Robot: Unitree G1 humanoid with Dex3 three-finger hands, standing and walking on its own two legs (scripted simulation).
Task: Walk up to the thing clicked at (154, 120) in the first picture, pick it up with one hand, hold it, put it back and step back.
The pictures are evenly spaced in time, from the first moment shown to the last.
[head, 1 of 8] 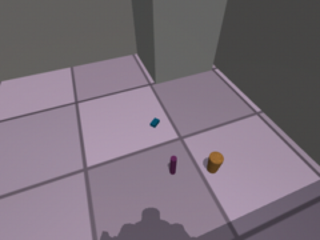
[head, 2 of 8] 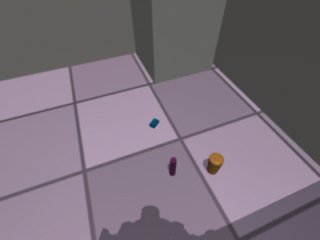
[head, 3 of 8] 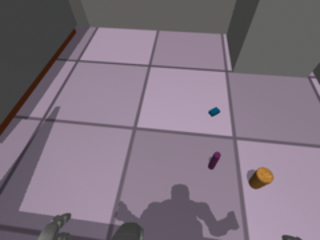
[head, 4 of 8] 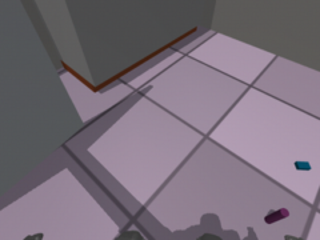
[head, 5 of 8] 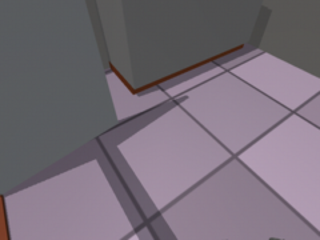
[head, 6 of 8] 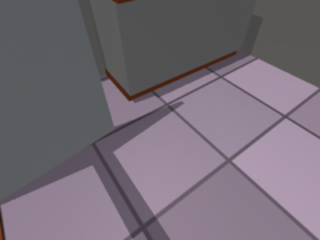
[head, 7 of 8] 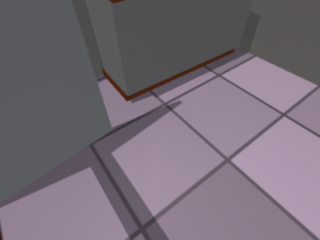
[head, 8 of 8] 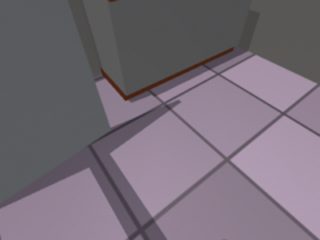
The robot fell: no
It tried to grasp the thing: no
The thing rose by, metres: 0.00
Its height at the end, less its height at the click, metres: +0.00
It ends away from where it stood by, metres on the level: 0.00
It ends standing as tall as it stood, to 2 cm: yes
